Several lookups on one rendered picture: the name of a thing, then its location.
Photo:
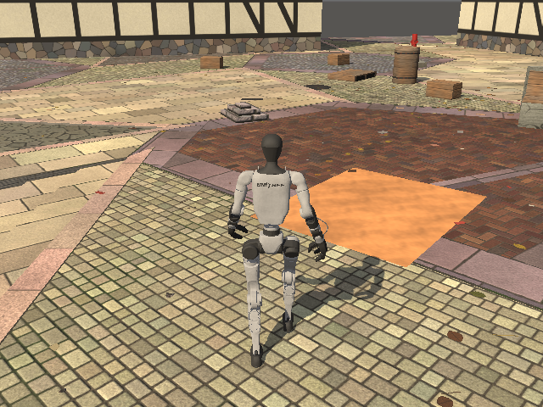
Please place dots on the left robot forearm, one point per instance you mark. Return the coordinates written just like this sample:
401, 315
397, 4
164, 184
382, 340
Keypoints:
233, 219

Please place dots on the robot left upper arm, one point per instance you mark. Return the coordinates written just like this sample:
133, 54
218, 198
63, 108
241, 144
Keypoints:
244, 179

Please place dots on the robot right upper arm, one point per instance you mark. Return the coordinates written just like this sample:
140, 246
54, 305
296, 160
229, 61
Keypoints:
298, 180

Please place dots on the right robot forearm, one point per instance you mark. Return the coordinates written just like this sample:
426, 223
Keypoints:
314, 227

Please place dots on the robot left foot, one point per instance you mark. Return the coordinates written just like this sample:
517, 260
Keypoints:
256, 359

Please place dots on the right robot hand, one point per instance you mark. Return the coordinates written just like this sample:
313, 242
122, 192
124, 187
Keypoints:
321, 247

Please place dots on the robot right shin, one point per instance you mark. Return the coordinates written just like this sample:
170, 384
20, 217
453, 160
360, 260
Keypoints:
288, 297

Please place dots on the left robot hand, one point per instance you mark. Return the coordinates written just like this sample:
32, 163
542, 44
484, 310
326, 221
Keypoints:
234, 234

